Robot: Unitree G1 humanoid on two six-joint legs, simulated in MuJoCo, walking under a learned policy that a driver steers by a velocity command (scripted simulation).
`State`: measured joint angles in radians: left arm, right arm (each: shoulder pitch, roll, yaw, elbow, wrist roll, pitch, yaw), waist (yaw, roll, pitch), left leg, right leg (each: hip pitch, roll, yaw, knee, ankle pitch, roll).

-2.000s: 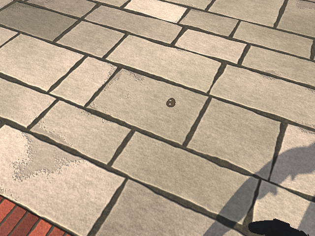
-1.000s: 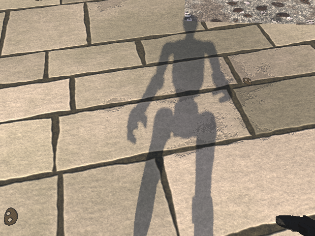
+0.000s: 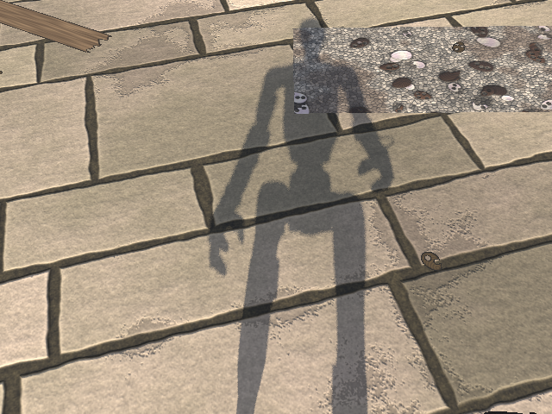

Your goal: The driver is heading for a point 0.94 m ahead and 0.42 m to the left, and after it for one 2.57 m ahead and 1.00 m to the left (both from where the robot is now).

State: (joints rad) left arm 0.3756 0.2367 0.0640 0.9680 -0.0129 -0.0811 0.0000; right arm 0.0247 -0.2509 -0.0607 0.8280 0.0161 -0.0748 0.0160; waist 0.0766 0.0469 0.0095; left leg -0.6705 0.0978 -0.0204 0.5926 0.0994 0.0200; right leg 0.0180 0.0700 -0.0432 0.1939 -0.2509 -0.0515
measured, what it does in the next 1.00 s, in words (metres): walks ahead, turning left: left foot, then right foot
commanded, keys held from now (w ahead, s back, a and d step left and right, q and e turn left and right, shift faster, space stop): w+q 1.00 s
